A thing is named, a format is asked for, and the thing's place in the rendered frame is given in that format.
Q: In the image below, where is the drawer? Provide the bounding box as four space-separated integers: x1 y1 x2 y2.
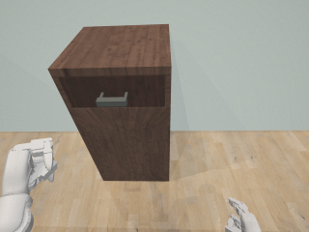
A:
58 74 165 108

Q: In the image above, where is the right robot hand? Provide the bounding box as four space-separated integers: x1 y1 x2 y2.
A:
225 197 262 232

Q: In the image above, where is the left robot hand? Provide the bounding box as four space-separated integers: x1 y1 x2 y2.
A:
1 137 58 197

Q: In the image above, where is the handle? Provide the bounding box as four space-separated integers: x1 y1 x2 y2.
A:
96 92 128 107

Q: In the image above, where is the robot left forearm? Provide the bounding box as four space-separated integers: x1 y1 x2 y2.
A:
0 193 34 232

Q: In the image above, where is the cabinet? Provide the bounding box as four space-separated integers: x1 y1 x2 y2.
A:
48 24 172 182

